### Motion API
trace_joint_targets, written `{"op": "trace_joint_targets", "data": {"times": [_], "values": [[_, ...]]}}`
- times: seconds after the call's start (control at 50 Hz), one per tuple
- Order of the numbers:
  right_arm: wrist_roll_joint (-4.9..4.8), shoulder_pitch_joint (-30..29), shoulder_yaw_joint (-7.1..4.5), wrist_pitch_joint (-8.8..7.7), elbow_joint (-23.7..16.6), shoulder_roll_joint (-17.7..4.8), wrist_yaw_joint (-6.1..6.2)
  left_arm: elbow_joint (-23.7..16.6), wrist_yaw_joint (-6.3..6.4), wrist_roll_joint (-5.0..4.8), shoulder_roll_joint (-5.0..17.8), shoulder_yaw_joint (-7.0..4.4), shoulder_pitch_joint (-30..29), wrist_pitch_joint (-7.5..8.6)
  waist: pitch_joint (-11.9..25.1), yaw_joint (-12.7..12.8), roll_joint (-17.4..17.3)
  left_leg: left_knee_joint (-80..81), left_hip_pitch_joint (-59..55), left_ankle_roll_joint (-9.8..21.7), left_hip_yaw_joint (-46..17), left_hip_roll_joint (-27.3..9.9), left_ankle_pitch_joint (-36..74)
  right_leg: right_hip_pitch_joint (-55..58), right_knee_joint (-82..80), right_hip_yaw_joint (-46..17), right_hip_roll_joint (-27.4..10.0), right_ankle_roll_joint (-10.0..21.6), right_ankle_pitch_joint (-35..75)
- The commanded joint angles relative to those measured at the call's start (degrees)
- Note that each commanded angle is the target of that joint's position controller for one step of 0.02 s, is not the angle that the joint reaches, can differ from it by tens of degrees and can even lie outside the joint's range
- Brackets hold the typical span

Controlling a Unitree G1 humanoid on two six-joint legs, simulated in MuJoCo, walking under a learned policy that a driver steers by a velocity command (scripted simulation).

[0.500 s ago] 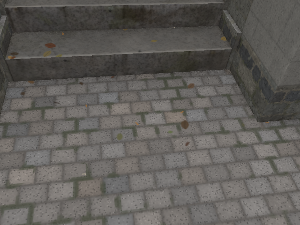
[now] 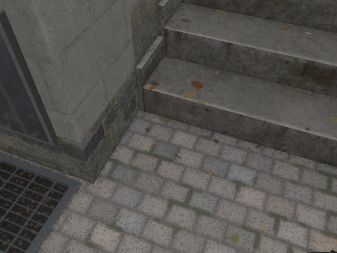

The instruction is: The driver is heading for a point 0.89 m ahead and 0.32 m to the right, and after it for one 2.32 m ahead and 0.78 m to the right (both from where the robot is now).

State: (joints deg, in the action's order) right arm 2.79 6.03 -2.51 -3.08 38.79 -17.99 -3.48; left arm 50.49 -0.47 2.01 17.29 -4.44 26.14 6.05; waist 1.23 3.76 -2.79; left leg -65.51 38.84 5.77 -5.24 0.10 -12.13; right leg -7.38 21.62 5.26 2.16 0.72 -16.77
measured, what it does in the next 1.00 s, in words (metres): walks ahead, turning right: left foot, then right foot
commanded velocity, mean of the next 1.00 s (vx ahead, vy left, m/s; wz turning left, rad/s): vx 1.00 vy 0.00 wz -0.61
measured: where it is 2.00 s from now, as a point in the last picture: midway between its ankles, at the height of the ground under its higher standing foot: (331, 33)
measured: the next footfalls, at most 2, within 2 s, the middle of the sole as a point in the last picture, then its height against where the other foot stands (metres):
left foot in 0.20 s outside the picture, level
right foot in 0.68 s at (211, 185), level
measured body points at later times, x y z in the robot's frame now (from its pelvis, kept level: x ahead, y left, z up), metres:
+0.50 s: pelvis +0.46 +0.03 +0.00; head +0.48 +0.03 +0.45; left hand +0.71 +0.24 -0.09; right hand +0.36 -0.25 -0.12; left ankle +0.35 +0.14 -0.74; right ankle +0.60 -0.13 -0.65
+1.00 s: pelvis +0.89 -0.13 +0.00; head +0.93 -0.16 +0.45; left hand +1.05 +0.12 -0.12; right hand +0.99 -0.44 -0.06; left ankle +1.02 +0.00 -0.66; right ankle +0.78 -0.09 -0.73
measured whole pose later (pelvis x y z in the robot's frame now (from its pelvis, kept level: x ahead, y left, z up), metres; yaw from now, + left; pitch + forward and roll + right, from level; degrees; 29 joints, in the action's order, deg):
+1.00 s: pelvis +0.89 -0.13 +0.00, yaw -38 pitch +5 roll +0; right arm 3.5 -0.5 2.1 -5.0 33.6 -11.8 1.5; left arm 48.0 0.0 0.5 17.6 -4.8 25.0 2.5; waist -0.5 5.7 0.1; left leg -61.6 37.3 -0.9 -3.3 -5.7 -20.5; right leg -5.3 22.8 -13.6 12.6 10.6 -16.6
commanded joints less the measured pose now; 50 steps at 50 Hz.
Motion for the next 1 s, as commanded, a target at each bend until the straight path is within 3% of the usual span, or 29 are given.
{"op": "trace_joint_targets", "data": {"times": [0.02, 0.08, 0.14, 0.18, 0.2, 0.22, 0.24, 0.26, 0.28, 0.36, 0.4, 0.46, 0.54, 0.58, 0.64, 0.66, 0.68, 0.7, 0.72, 0.74, 0.76, 0.8, 0.84, 0.88, 0.92, 0.94, 0.96, 0.98, 1.0], "values": [[0.09, -4.6, 1.47, -0.35, -6.3, -0.5, -1.14, -3.7, -0.45, -0.70, 3.6, 0.37, -4.8, 2.16, -8.2, -4.8, 5.0, 11.0, 5.6, -1.0, -1.6, -3.4, 7.8, -4.5, -18.7, -11.8, -14.9, 8.6, 3.9], [-0.76, -9.4, 2.08, -0.83, -7.0, -0.5, -1.87, -3.3, -0.55, -1.32, 6.8, 0.23, -3.9, 2.88, -8.0, -3.9, 3.6, 23.2, -10.2, -0.2, 7.4, -2.5, 16.2, -9.1, -23.0, -4.2, -13.0, 7.3, 16.2], [0.17, -10.1, 1.74, -0.97, -6.9, -2.3, -0.56, -0.6, -0.46, -1.53, 10.3, 0.01, 0.4, 2.08, -5.8, -4.4, 6.1, 30.8, -15.6, 1.0, 9.4, 0.4, 9.5, 2.4, -13.3, -3.9, -14.3, 6.7, 46.4], [0.87, 7.6, -0.37, -0.79, -1.5, -6.3, 1.32, -0.1, 0.25, -1.36, 13.3, -0.50, 0.4, 0.72, 5.1, -12.9, 8.9, 32.7, -37.4, 1.8, 9.9, 4.1, 1.9, 0.5, 10.5, -3.3, -13.1, 5.6, 59.5], [1.89, 19.0, -2.06, -0.81, 1.4, -10.2, 2.72, -1.0, 0.17, -1.27, 11.7, 0.00, -1.0, 0.70, 11.3, -18.2, 7.6, 30.4, -55.1, 2.1, 3.9, -2.9, -4.0, -13.5, 28.5, -3.6, -9.8, 5.0, 44.4], [4.12, 21.4, -3.03, -1.79, 1.4, -15.1, 3.41, -4.0, -0.65, -2.32, 0.4, 2.46, 3.2, 0.56, 19.2, -12.9, -8.9, 36.7, -67.6, 3.5, -22.8, -22.4, -26.3, -31.4, 52.4, -5.8, -2.4, 4.4, -9.0], [2.83, 22.4, -3.17, -1.79, 1.2, -13.9, 3.09, -5.1, -0.62, -3.87, 4.1, 1.83, 1.6, 0.41, 24.6, -14.2, -8.9, 48.7, -63.3, 4.5, -41.3, -27.3, -36.0, -35.2, 61.3, -11.2, -1.4, 5.6, -9.9], [1.83, 16.4, -2.62, -2.19, 2.1, -10.9, 2.97, -6.4, -0.67, -3.42, 5.8, 1.35, -4.9, -0.12, 12.8, -11.1, -4.8, 50.8, -53.8, 3.0, -32.6, -23.2, -33.2, -38.1, 59.5, -10.8, -4.8, 5.8, -2.1], [0.92, 12.8, -1.95, -2.59, 2.5, -7.3, 2.78, -6.3, -1.03, -2.49, 4.3, 1.79, -5.8, -0.35, 6.2, -8.7, -2.8, 51.3, -45.1, 3.3, -24.0, -21.3, -21.9, -36.6, 55.3, -9.9, -7.0, 5.4, 1.9], [-1.39, 11.6, -0.63, -4.45, 5.9, -1.3, 3.01, -6.8, -2.31, 0.27, 0.4, 2.28, -8.5, -4.09, -1.3, -3.6, -1.6, 57.7, -33.2, 1.4, -6.4, -17.1, -4.1, -33.8, 49.6, -10.0, -11.4, 3.8, 4.3], [-2.15, 12.3, -0.53, -5.32, 7.6, -0.4, 2.89, -9.0, -2.92, 0.36, -0.5, 2.34, -13.8, -5.02, -4.2, -3.3, -0.4, 60.1, -33.8, -0.3, 1.9, -15.0, 3.7, -38.5, 47.4, -8.9, -11.7, 3.7, 10.0], [-1.62, 12.8, 0.01, -6.41, 9.1, 0.8, 2.64, -12.0, -3.98, -0.29, -0.4, 2.63, -21.8, -4.60, -7.6, -3.3, 0.6, 62.3, -32.2, -1.9, 13.1, -11.3, 14.7, -38.6, 36.8, -4.9, -10.1, 4.2, 21.0], [-2.06, 14.8, -0.65, -7.47, 11.1, -3.6, 3.68, -13.8, -5.31, -0.49, 0.0, 3.52, -27.3, -4.44, -9.3, -2.0, 0.6, 63.6, -35.6, -4.5, 22.5, -10.5, 31.9, -29.1, 20.2, 2.1, -6.2, 8.3, 28.1], [-1.84, 18.0, -1.00, -5.73, 11.9, -6.8, 4.57, -13.5, -5.43, -0.93, 1.5, 3.23, -26.8, -3.90, -7.2, -0.8, -1.1, 55.9, -41.8, -5.2, 23.5, -11.5, 59.3, -24.1, 19.4, 7.1, -0.4, 9.6, 23.5], [-0.27, 13.3, -2.42, -1.53, 9.2, -12.3, 5.87, -7.4, -3.71, -1.24, 6.6, 1.07, -6.5, -3.46, 4.6, 9.6, -5.7, 24.9, -42.2, -4.5, 21.1, -14.4, 79.4, -3.9, 20.4, 5.8, 5.3, 12.0, 9.4], [0.43, 10.5, -2.46, -0.59, 8.2, -12.0, 5.68, -3.8, -2.77, -0.95, 8.6, -0.45, 5.1, -3.29, 9.1, 14.4, -3.9, 5.6, -35.3, -3.4, 19.2, -13.9, 68.4, 8.9, 14.8, 0.7, 5.1, 14.4, 4.3], [0.48, 6.2, -1.91, -1.02, 5.3, -6.8, 4.71, -3.4, -1.20, -2.75, 11.0, -2.56, 3.8, -3.51, 2.1, 10.7, 9.3, -18.8, -15.0, -4.6, 17.7, -2.3, 10.6, 15.3, 11.4, -10.1, -0.2, 16.6, 6.5], [-1.05, 12.9, 0.26, -2.97, -0.5, -1.2, 4.67, -6.6, -0.46, 0.45, 19.0, -3.53, -2.8, -4.55, 7.5, 0.4, 21.2, -39.1, 11.1, -7.4, 9.6, 4.3, -16.0, 30.0, 6.9, -41.8, -14.1, 28.9, 19.2], [-0.88, 12.8, 0.78, -5.06, -0.9, -2.9, 4.90, -7.7, -0.38, -0.91, 18.5, -4.59, -1.1, -4.83, 16.3, 2.8, 10.3, -35.7, 11.7, -5.6, -1.7, 0.3, -10.4, 32.0, -3.2, -51.5, -16.9, 29.8, 7.3], [-1.29, 12.1, 0.67, -5.58, -0.4, -4.9, 4.50, -6.6, -0.08, -0.86, 15.4, -4.09, -2.9, -3.95, 9.3, -0.4, 1.6, -25.9, 9.7, -4.8, -1.8, -2.6, -5.3, 23.5, -7.0, -49.7, -15.5, 25.8, 3.1], [-0.09, 8.5, 1.01, -5.44, -0.7, -4.4, 5.02, -6.1, -0.27, -0.87, 13.4, -3.73, -4.1, -3.60, 3.5, -2.5, -6.7, -17.3, 6.3, -6.0, -1.4, -4.5, -4.8, 13.4, -8.3, -44.3, -13.3, 22.8, 9.2], [2.67, 9.2, 2.19, -2.53, 0.0, -2.0, 4.57, -6.5, -0.36, -1.81, 10.1, -1.90, -9.2, -1.97, 0.6, -6.3, -5.8, -11.5, -1.5, -7.9, -0.3, -6.6, -7.0, 1.8, -7.4, -34.1, -8.3, 21.3, 22.5], [1.66, 7.6, 2.15, -1.22, -1.1, -1.3, 4.89, -6.4, -0.67, -2.91, 8.2, -0.65, -8.7, -0.85, -2.1, -7.0, -4.8, -3.1, -6.3, -10.0, 2.2, -8.1, -9.3, -9.0, -7.7, -28.2, -4.1, 20.0, 28.3], [0.57, -4.8, 3.03, -1.70, -7.3, 1.1, 4.37, -6.4, -0.53, -2.44, 9.2, -1.10, -8.1, -0.99, -4.1, -4.3, -3.5, 11.3, -12.1, -10.3, 5.9, -6.1, -1.8, -16.4, -8.5, -22.8, -0.2, 16.7, 36.7], [-1.04, -2.6, 3.41, -1.65, -6.8, 2.9, 4.71, -6.9, -0.26, -1.31, 7.6, -1.49, -7.9, -2.31, 1.9, -2.9, 6.3, 8.9, -11.2, -8.6, 8.0, -3.9, 3.7, -8.5, -2.1, -21.4, 0.1, 14.2, 52.3], [0.24, -4.1, 3.00, -1.62, -8.2, 1.4, 5.30, -6.5, -0.16, -1.72, 8.7, -2.10, -4.1, -2.80, 3.3, -1.7, 5.5, 3.2, -1.3, -7.7, 5.1, -4.6, -3.4, 1.3, 0.3, -25.5, -2.5, 14.5, 53.5], [1.15, -6.6, 2.97, -1.94, -8.1, 1.5, 5.35, -5.5, 0.51, -1.83, 6.3, -1.84, 1.9, -2.98, 3.3, 0.5, 3.5, -2.8, 7.9, -6.6, 6.2, -2.9, -11.9, 12.9, 5.9, -26.9, -1.6, 14.1, 63.8], [1.43, -9.7, 3.83, -2.61, -10.4, 2.6, 5.29, -5.0, 1.23, -1.37, 6.6, -2.02, 4.5, -3.00, 3.4, 1.4, 4.4, 2.1, 8.1, -5.4, 6.7, -0.4, -18.0, 16.7, 9.0, -28.3, -2.0, 13.4, 75.3], [0.32, -6.2, 3.49, -4.19, -10.3, 0.8, 5.10, -7.1, 1.71, -0.85, 6.8, -2.27, -1.5, -3.04, 4.6, -2.2, 4.9, 17.3, -2.5, -5.0, 8.1, 0.8, -14.6, 13.3, 13.4, -26.6, 1.8, 11.3, 84.7]]}}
